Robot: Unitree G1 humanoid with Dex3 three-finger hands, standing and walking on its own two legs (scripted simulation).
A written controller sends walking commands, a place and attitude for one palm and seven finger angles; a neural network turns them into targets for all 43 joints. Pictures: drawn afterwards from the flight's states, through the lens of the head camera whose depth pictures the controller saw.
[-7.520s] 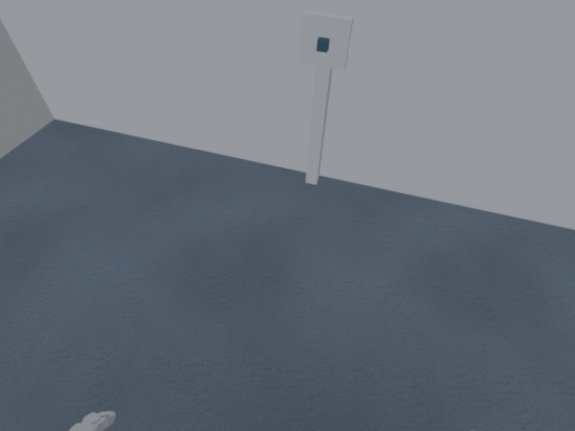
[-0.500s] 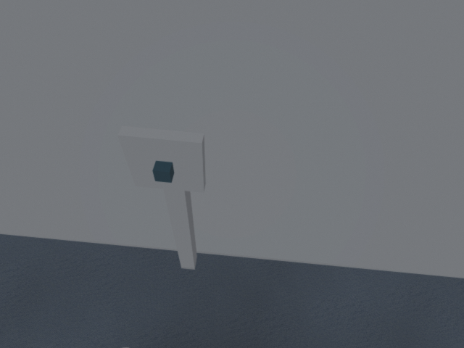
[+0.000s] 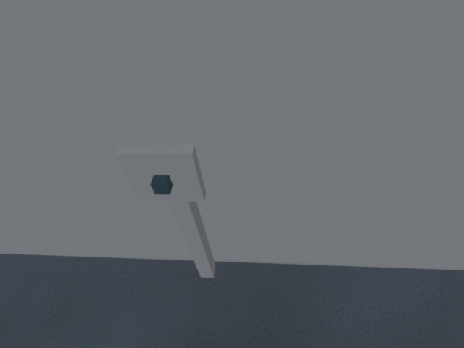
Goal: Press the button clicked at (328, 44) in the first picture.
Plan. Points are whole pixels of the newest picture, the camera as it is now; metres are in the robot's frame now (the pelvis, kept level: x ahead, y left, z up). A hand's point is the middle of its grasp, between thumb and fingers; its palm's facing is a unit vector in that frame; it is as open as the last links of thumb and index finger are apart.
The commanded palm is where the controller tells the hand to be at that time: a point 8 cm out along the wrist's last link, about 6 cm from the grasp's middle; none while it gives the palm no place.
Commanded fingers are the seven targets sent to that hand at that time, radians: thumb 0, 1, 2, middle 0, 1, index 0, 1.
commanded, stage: come to a stop and stand still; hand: left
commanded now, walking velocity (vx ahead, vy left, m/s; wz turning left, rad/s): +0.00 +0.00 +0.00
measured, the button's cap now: (162, 183) +0.48 +0.21 -0.04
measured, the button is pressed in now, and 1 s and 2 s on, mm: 0 0 0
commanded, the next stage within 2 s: look again from close up in 0.48 s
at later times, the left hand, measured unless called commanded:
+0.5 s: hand out of the picture +0.03 +0.15 -0.17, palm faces +0.03 -0.97 -0.25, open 7.3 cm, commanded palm none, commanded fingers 0.00 0.90 0.90 -0.20 -0.30 -0.20 -0.30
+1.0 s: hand out of the picture +0.02 +0.14 -0.17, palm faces +0.05 -0.97 -0.22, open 7.3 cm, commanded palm none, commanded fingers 0.00 0.90 0.90 -0.20 -0.30 -0.20 -0.30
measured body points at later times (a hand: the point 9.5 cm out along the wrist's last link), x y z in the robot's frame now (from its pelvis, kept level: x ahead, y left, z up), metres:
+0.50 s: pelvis +0.02 -0.03 +0.00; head +0.03 -0.06 +0.45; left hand +0.03 +0.20 -0.15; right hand +0.00 -0.24 -0.17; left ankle -0.03 +0.12 -0.74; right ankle +0.04 -0.11 -0.74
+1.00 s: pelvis +0.02 -0.03 +0.00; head +0.04 -0.05 +0.45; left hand +0.02 +0.20 -0.15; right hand +0.00 -0.24 -0.17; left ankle -0.03 +0.12 -0.74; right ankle +0.04 -0.11 -0.74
